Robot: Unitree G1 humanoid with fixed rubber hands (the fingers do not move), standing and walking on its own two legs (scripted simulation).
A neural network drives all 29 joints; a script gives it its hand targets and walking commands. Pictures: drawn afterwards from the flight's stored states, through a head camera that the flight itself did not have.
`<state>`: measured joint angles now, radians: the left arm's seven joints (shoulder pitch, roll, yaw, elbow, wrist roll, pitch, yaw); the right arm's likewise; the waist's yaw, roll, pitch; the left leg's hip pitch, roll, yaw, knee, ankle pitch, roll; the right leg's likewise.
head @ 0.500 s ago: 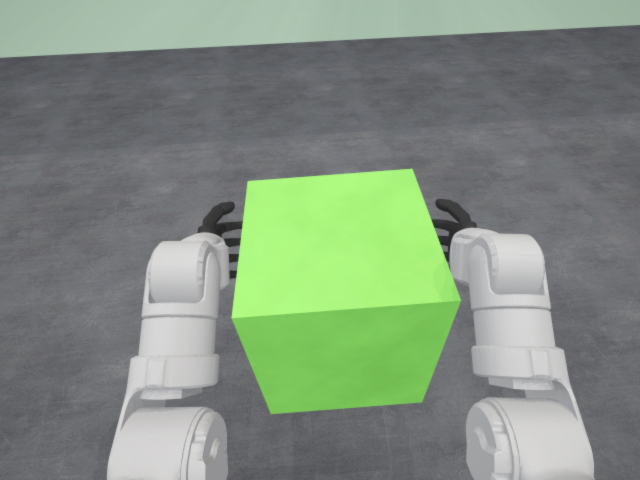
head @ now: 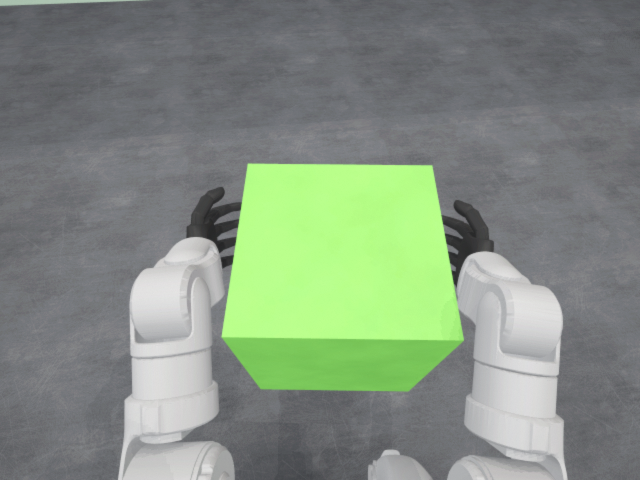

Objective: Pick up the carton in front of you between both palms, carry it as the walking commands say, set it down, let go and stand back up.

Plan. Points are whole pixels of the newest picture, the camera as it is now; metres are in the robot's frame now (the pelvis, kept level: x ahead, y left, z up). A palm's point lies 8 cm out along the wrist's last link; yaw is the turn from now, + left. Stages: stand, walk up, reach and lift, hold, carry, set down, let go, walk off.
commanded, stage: carry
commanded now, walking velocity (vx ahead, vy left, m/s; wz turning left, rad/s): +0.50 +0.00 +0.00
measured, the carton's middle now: (336, 289) +0.35 -0.01 +0.01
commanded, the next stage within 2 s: none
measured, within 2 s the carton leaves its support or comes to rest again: neither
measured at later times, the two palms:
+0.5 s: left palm (234, 133) +0.56 +0.13 +0.08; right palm (436, 130) +0.59 -0.17 +0.07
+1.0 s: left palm (226, 12) +0.89 +0.17 +0.09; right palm (384, 15) +0.88 -0.13 +0.09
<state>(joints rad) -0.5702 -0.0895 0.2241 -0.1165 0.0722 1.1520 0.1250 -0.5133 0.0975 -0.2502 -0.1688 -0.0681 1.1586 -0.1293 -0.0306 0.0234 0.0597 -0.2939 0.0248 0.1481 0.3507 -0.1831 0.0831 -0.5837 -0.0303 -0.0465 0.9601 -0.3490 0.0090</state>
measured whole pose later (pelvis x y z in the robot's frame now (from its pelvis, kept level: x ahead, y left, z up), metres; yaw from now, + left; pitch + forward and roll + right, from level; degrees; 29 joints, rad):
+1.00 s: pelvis +0.63 +0.02 +0.00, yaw +1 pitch +4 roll -1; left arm -0.14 -0.13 0.09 -0.36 0.12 1.21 0.08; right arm -0.12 0.13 -0.10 -0.35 -0.10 1.20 -0.09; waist -0.02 -0.01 -0.11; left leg -0.13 0.04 0.23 0.26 -0.20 0.04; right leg -0.60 -0.12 -0.11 0.76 -0.16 0.02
